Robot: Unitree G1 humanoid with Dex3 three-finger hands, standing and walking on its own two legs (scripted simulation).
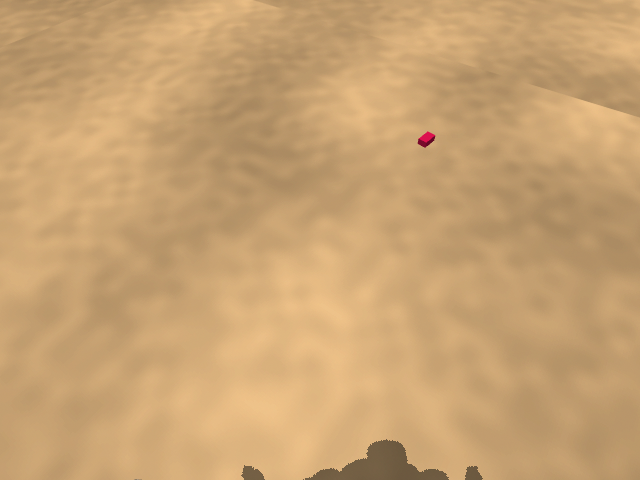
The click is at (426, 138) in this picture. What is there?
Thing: small brick
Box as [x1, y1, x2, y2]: [418, 132, 434, 147]
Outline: 433,134 426,132 418,139 418,143 425,147 433,140
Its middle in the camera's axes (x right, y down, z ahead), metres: +0.52 -0.49 +1.95
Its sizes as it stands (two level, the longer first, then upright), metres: 0.078 0.046 0.032
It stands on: the floor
